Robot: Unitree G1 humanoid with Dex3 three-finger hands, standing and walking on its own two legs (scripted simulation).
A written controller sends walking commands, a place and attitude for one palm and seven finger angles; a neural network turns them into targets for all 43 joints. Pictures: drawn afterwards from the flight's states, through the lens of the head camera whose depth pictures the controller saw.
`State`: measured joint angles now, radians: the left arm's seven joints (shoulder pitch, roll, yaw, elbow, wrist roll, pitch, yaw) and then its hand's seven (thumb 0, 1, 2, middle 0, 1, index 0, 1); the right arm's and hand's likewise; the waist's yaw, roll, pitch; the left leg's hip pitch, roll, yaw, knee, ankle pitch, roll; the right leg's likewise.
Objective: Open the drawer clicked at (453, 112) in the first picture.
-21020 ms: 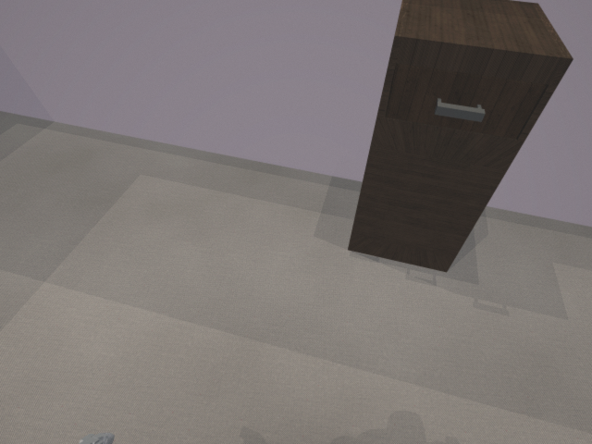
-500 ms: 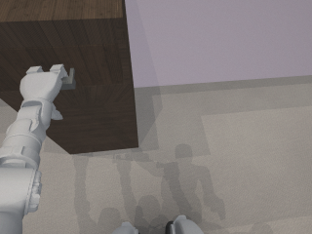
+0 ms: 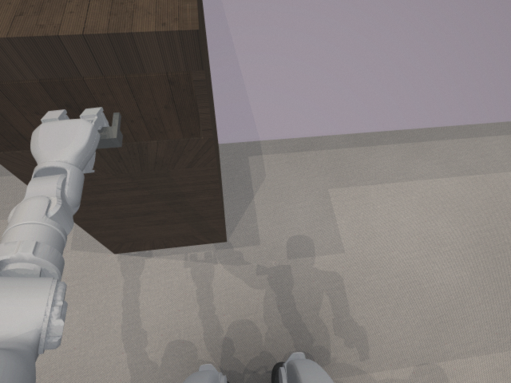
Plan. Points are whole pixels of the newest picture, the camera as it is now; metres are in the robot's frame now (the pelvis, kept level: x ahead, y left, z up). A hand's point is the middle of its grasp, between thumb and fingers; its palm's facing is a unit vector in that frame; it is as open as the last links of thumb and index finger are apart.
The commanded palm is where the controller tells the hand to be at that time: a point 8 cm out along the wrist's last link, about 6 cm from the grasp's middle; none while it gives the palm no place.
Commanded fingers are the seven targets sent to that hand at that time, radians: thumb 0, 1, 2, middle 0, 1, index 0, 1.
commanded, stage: pull the drawer open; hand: left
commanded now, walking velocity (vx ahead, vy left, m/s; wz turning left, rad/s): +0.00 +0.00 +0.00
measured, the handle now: (82, 129) +0.53 +0.28 +0.02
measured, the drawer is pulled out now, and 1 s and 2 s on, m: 0.00 0.11 0.22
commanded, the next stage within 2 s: none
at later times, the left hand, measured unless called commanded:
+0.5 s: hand (81, 185) +0.43 +0.27 +0.00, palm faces -0.04 -0.06 -1.00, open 6.0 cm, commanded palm +0.40 +0.27 +0.06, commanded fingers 0.00 0.90 0.90 -0.40 -1.35 -0.40 -1.35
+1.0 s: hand (76, 221) +0.37 +0.26 +0.00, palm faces -0.04 -0.05 -1.00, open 6.0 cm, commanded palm +0.33 +0.27 +0.06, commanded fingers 0.00 0.90 0.90 -0.40 -1.35 -0.40 -1.35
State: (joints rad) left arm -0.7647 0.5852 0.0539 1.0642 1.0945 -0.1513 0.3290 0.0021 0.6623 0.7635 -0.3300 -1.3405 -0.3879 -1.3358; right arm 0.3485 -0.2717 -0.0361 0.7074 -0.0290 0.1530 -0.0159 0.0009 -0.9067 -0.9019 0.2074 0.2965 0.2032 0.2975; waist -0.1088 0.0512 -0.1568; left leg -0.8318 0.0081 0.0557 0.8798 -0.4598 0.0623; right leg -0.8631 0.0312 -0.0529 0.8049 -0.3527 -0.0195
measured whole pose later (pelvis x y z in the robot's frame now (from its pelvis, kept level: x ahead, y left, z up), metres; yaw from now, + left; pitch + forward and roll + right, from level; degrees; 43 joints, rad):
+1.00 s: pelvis +0.00 +0.00 +0.02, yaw +0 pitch +16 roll -1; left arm -0.32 0.44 0.03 0.68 1.07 -0.12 0.39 0.01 0.66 0.80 -0.29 -1.35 -0.38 -1.34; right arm 0.23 -0.25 -0.05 0.65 -0.01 0.16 -0.02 0.00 -0.91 -0.90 0.21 0.30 0.20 0.30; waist -0.01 0.05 -0.14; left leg -0.63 0.00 0.07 0.78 -0.43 0.06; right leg -0.68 0.03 -0.03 0.74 -0.34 -0.02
